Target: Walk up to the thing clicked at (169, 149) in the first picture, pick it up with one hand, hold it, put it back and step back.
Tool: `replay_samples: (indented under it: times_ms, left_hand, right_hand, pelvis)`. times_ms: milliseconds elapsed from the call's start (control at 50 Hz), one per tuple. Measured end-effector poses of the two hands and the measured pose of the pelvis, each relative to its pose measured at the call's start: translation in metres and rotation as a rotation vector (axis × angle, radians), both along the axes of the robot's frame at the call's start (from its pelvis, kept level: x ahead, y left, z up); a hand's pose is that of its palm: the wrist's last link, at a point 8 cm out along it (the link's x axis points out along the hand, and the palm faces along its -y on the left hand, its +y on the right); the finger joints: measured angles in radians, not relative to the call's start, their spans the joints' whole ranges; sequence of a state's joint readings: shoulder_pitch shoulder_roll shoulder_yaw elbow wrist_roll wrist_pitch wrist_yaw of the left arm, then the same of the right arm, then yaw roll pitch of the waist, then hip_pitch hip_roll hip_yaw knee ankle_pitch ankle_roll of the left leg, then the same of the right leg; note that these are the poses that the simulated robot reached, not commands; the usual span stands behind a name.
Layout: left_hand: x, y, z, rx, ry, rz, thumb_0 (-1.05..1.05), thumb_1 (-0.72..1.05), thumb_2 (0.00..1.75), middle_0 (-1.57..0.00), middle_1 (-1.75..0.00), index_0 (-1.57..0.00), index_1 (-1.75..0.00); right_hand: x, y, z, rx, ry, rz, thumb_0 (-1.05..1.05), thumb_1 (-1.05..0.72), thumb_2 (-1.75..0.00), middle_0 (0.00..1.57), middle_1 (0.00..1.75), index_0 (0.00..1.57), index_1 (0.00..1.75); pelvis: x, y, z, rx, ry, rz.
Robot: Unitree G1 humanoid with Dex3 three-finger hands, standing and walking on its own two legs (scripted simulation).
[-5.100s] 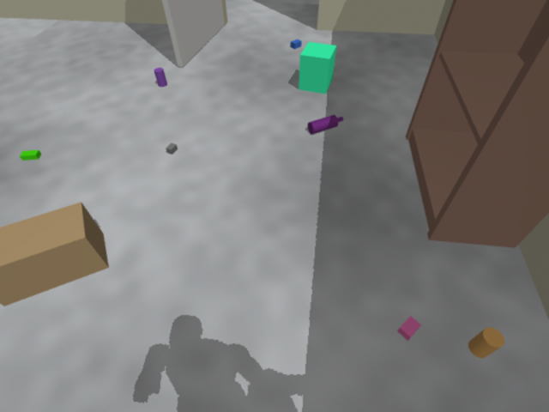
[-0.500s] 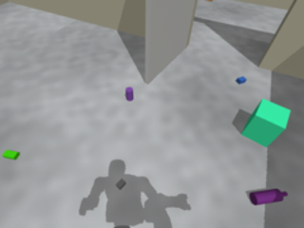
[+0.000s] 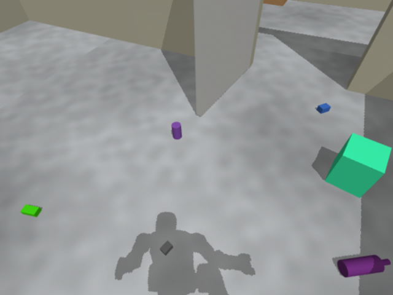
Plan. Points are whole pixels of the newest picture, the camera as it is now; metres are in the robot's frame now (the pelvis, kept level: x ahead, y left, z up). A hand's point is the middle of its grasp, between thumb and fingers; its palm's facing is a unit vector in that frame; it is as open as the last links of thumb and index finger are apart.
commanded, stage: walk up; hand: left
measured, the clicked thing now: (166, 247) +0.46 +0.20 -0.76
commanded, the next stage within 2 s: stand in 0.66 s
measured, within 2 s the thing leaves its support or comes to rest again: neither
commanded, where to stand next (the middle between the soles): +0.07 -0.02 m, yaw -2 degrees
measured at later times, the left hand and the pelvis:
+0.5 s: hand out of the picture +0.09 +0.25 -0.16, palm faces -0.01 -0.95 -0.32, open 7.4 cm; pelvis +0.01 +0.00 +0.00, yaw +0 degrees
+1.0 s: hand out of the picture +0.09 +0.25 -0.16, palm faces -0.02 -0.95 -0.32, open 7.4 cm; pelvis +0.03 +0.00 +0.00, yaw +0 degrees
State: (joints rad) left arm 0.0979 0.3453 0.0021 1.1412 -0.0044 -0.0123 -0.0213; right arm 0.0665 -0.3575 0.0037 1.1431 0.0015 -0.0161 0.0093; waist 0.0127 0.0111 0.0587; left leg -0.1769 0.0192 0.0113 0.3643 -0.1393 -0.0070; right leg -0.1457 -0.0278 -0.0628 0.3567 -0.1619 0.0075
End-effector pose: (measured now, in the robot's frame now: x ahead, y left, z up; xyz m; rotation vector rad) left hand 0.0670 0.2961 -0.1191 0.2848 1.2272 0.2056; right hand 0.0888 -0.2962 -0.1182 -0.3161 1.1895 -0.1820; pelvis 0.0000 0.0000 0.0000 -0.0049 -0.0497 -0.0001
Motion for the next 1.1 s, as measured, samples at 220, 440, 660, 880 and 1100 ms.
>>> replay_samples:
  times_ms: [220,440,660,880,1100]
  left_hand:
    - [0.023,-0.006,-0.005,-0.030,-0.007,-0.029,0.00,0.91,0.90,-0.20,-0.30,-0.20,-0.30]
    - [0.019,0.000,-0.002,-0.014,0.010,-0.012,0.00,0.91,0.90,-0.20,-0.30,-0.20,-0.30]
    - [0.009,0.001,-0.001,-0.006,0.029,0.007,0.00,0.91,0.90,-0.20,-0.30,-0.20,-0.30]
    - [0.010,-0.001,-0.002,0.000,0.047,-0.008,0.01,0.91,0.90,-0.20,-0.30,-0.20,-0.30]
    - [0.031,0.000,0.000,0.005,0.025,-0.017,0.00,0.91,0.90,-0.20,-0.30,-0.20,-0.30]
  right_hand:
    - [-0.024,-0.004,0.003,-0.025,0.059,-0.046,0.01,-0.90,-0.90,0.20,0.30,0.21,0.30]
    - [-0.017,0.003,-0.001,-0.006,0.049,-0.039,0.01,-0.90,-0.90,0.20,0.30,0.21,0.30]
    - [-0.001,0.006,-0.001,0.005,0.025,-0.020,0.01,-0.90,-0.90,0.20,0.30,0.21,0.30]
    - [0.004,0.002,-0.001,0.000,0.039,-0.021,0.01,-0.90,-0.90,0.20,0.30,0.21,0.30]
    - [0.010,0.001,-0.001,-0.004,0.052,-0.026,0.01,-0.90,-0.90,0.20,0.30,0.21,0.30]
  pelvis:
    - [0.005,0.003,0.002,0.001,0.008,-0.004]
    - [0.009,0.004,0.002,0.003,0.007,-0.003]
    - [0.011,0.003,0.002,0.002,0.009,0.001]
    - [0.019,0.002,0.002,0.003,0.020,0.002]
    - [0.031,0.002,0.003,0.004,0.023,0.002]
